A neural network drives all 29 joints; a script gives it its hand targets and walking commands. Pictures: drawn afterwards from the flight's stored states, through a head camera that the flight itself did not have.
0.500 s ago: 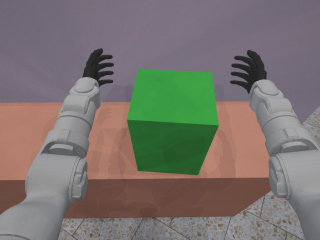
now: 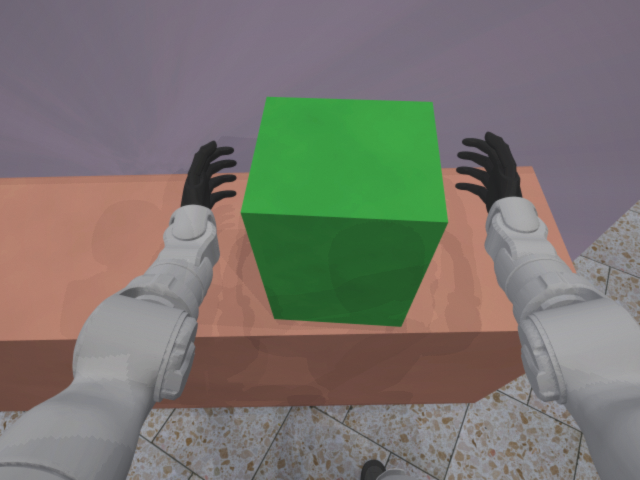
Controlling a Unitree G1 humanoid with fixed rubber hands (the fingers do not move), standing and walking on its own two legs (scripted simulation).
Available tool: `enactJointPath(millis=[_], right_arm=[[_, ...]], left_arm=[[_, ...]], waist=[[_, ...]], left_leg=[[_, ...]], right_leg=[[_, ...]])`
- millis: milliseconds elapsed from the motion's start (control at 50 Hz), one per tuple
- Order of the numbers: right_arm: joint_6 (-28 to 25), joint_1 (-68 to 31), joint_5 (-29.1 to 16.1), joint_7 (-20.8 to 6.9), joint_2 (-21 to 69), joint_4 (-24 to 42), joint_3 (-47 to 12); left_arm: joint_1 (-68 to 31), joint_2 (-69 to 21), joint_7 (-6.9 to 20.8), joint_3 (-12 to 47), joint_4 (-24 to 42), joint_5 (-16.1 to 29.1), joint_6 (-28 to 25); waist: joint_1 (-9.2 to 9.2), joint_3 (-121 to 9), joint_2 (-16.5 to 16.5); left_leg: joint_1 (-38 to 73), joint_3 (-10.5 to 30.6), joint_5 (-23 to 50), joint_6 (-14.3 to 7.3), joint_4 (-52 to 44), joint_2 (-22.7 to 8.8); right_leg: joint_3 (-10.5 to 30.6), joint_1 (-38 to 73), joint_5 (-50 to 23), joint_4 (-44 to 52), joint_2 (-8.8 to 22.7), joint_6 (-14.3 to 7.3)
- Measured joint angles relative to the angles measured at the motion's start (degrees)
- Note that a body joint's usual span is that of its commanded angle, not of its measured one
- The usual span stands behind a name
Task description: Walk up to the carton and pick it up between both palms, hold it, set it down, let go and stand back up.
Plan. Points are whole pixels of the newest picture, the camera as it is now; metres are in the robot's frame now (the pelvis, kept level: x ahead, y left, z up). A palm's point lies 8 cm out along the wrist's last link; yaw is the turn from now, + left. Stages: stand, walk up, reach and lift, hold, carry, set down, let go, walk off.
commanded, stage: reach and lift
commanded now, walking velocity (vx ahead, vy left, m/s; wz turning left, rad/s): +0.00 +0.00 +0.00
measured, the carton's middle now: (342, 225) +0.44 -0.03 +0.01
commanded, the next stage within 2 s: none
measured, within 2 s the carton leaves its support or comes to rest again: neither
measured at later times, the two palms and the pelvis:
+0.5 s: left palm (224, 212) +0.45 +0.14 +0.04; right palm (467, 213) +0.44 -0.20 +0.03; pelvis -0.01 +0.00 -0.02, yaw +1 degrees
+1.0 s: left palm (231, 215) +0.44 +0.12 +0.05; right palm (455, 220) +0.42 -0.17 +0.04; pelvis +0.01 +0.00 +0.02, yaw +1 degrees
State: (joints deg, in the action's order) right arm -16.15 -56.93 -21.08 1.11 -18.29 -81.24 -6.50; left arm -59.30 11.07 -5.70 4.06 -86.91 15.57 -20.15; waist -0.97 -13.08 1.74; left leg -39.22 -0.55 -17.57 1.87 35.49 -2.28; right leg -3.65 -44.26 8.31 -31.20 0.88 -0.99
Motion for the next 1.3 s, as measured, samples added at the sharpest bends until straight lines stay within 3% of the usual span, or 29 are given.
enactJointPath(millis=[180, 380, 520, 640, 740, 780, 860, 940, 1060, 1300], right_arm=[[-2.38, -0.82, 0.29, 0.89, 1.95, 2.14, 0.15], [-3.75, 0.01, 4.79, 3.96, 5.25, 4.78, 4.46], [-2.42, -1.86, 8.71, 4.61, 7.12, 3.07, 7.82], [-1.86, -2.58, 14.73, 6.63, 10.52, 2.24, 14.55], [-1.96, -0.72, 22.89, 7.11, 12.29, 4.92, 23.37], [-2.32, 0.47, 27.68, 6.89, 13.31, 6.84, 27.72], [-4.42, 4.31, 41.70, 5.78, 17.40, 13.65, 40.02], [-7.09, 8.17, 48.70, 4.20, 20.66, 19.25, 46.45], [-6.89, 11.60, 51.16, 3.37, 21.84, 21.95, 47.09], [-9.67, 16.92, 47.59, 3.60, 21.11, 22.05, 42.73]], left_arm=[[-2.36, 1.94, 2.02, 3.34, -3.49, 5.17, -5.18], [-2.49, 0.61, 2.21, -0.21, -0.27, 1.74, -4.54], [-3.36, -1.17, 1.05, -2.16, -1.66, -0.54, -4.64], [-3.87, -3.16, -0.41, -7.52, -1.58, -6.16, -4.23], [-2.21, -3.96, -0.67, -13.77, 1.30, -12.71, -3.39], [-1.20, -4.53, -0.61, -17.13, 2.88, -16.33, -3.36], [1.92, -6.73, 0.33, -27.26, 6.77, -26.87, -5.16], [5.78, -9.74, 1.47, -33.46, 11.71, -33.53, -6.42], [10.21, -12.70, 2.30, -35.85, 18.01, -37.60, -3.71], [16.45, -15.91, 2.25, -33.20, 25.44, -37.84, -2.02]], waist=[[-1.81, -1.71, 0.00], [-0.97, -1.70, 0.85], [-1.78, -1.75, 0.81], [-2.53, -0.50, 0.19], [-2.47, 1.72, -0.30], [-2.51, 2.78, -0.32], [-2.70, 5.92, 0.28], [-2.11, 8.58, 0.62], [-1.29, 10.29, 0.64], [-2.16, 10.85, 0.22]], left_leg=[[-10.67, 0.30, -1.44, 0.03, 6.49, 0.79], [-13.36, 0.50, -2.48, 0.27, 9.34, 0.27], [-12.00, 0.79, -2.46, 0.13, 9.13, 0.55], [-9.41, 0.96, -1.69, 0.04, 7.29, 0.79], [-5.76, 0.96, -0.01, 0.00, 3.49, 0.82], [-3.84, 0.98, 0.91, -0.05, 1.34, 0.86], [1.76, 1.28, 3.13, -0.29, -4.24, 1.02], [7.89, 0.98, 4.44, -0.48, -9.07, 1.11], [14.24, 0.32, 4.34, -0.42, -12.84, 0.50], [18.22, 1.36, 1.86, -0.43, -12.67, -0.27]], right_leg=[[0.02, -11.28, 2.28, -7.92, 1.07, -0.14], [-0.12, -13.52, 2.61, -9.64, 0.61, -0.33], [-0.38, -12.07, 2.86, -9.62, 0.90, -0.33], [-0.56, -9.42, 2.35, -8.00, 1.08, -0.28], [-0.66, -5.55, 0.63, -3.95, 0.97, -0.24], [-0.74, -3.49, -0.30, -1.65, 0.92, -0.18], [-1.19, 2.58, -2.53, 4.34, 0.89, 0.02], [-1.03, 8.42, -3.63, 8.66, 0.81, 0.31], [-0.55, 14.33, -3.54, 12.04, 0.05, 0.53], [-1.73, 19.27, -1.41, 13.12, -0.64, 0.66]])
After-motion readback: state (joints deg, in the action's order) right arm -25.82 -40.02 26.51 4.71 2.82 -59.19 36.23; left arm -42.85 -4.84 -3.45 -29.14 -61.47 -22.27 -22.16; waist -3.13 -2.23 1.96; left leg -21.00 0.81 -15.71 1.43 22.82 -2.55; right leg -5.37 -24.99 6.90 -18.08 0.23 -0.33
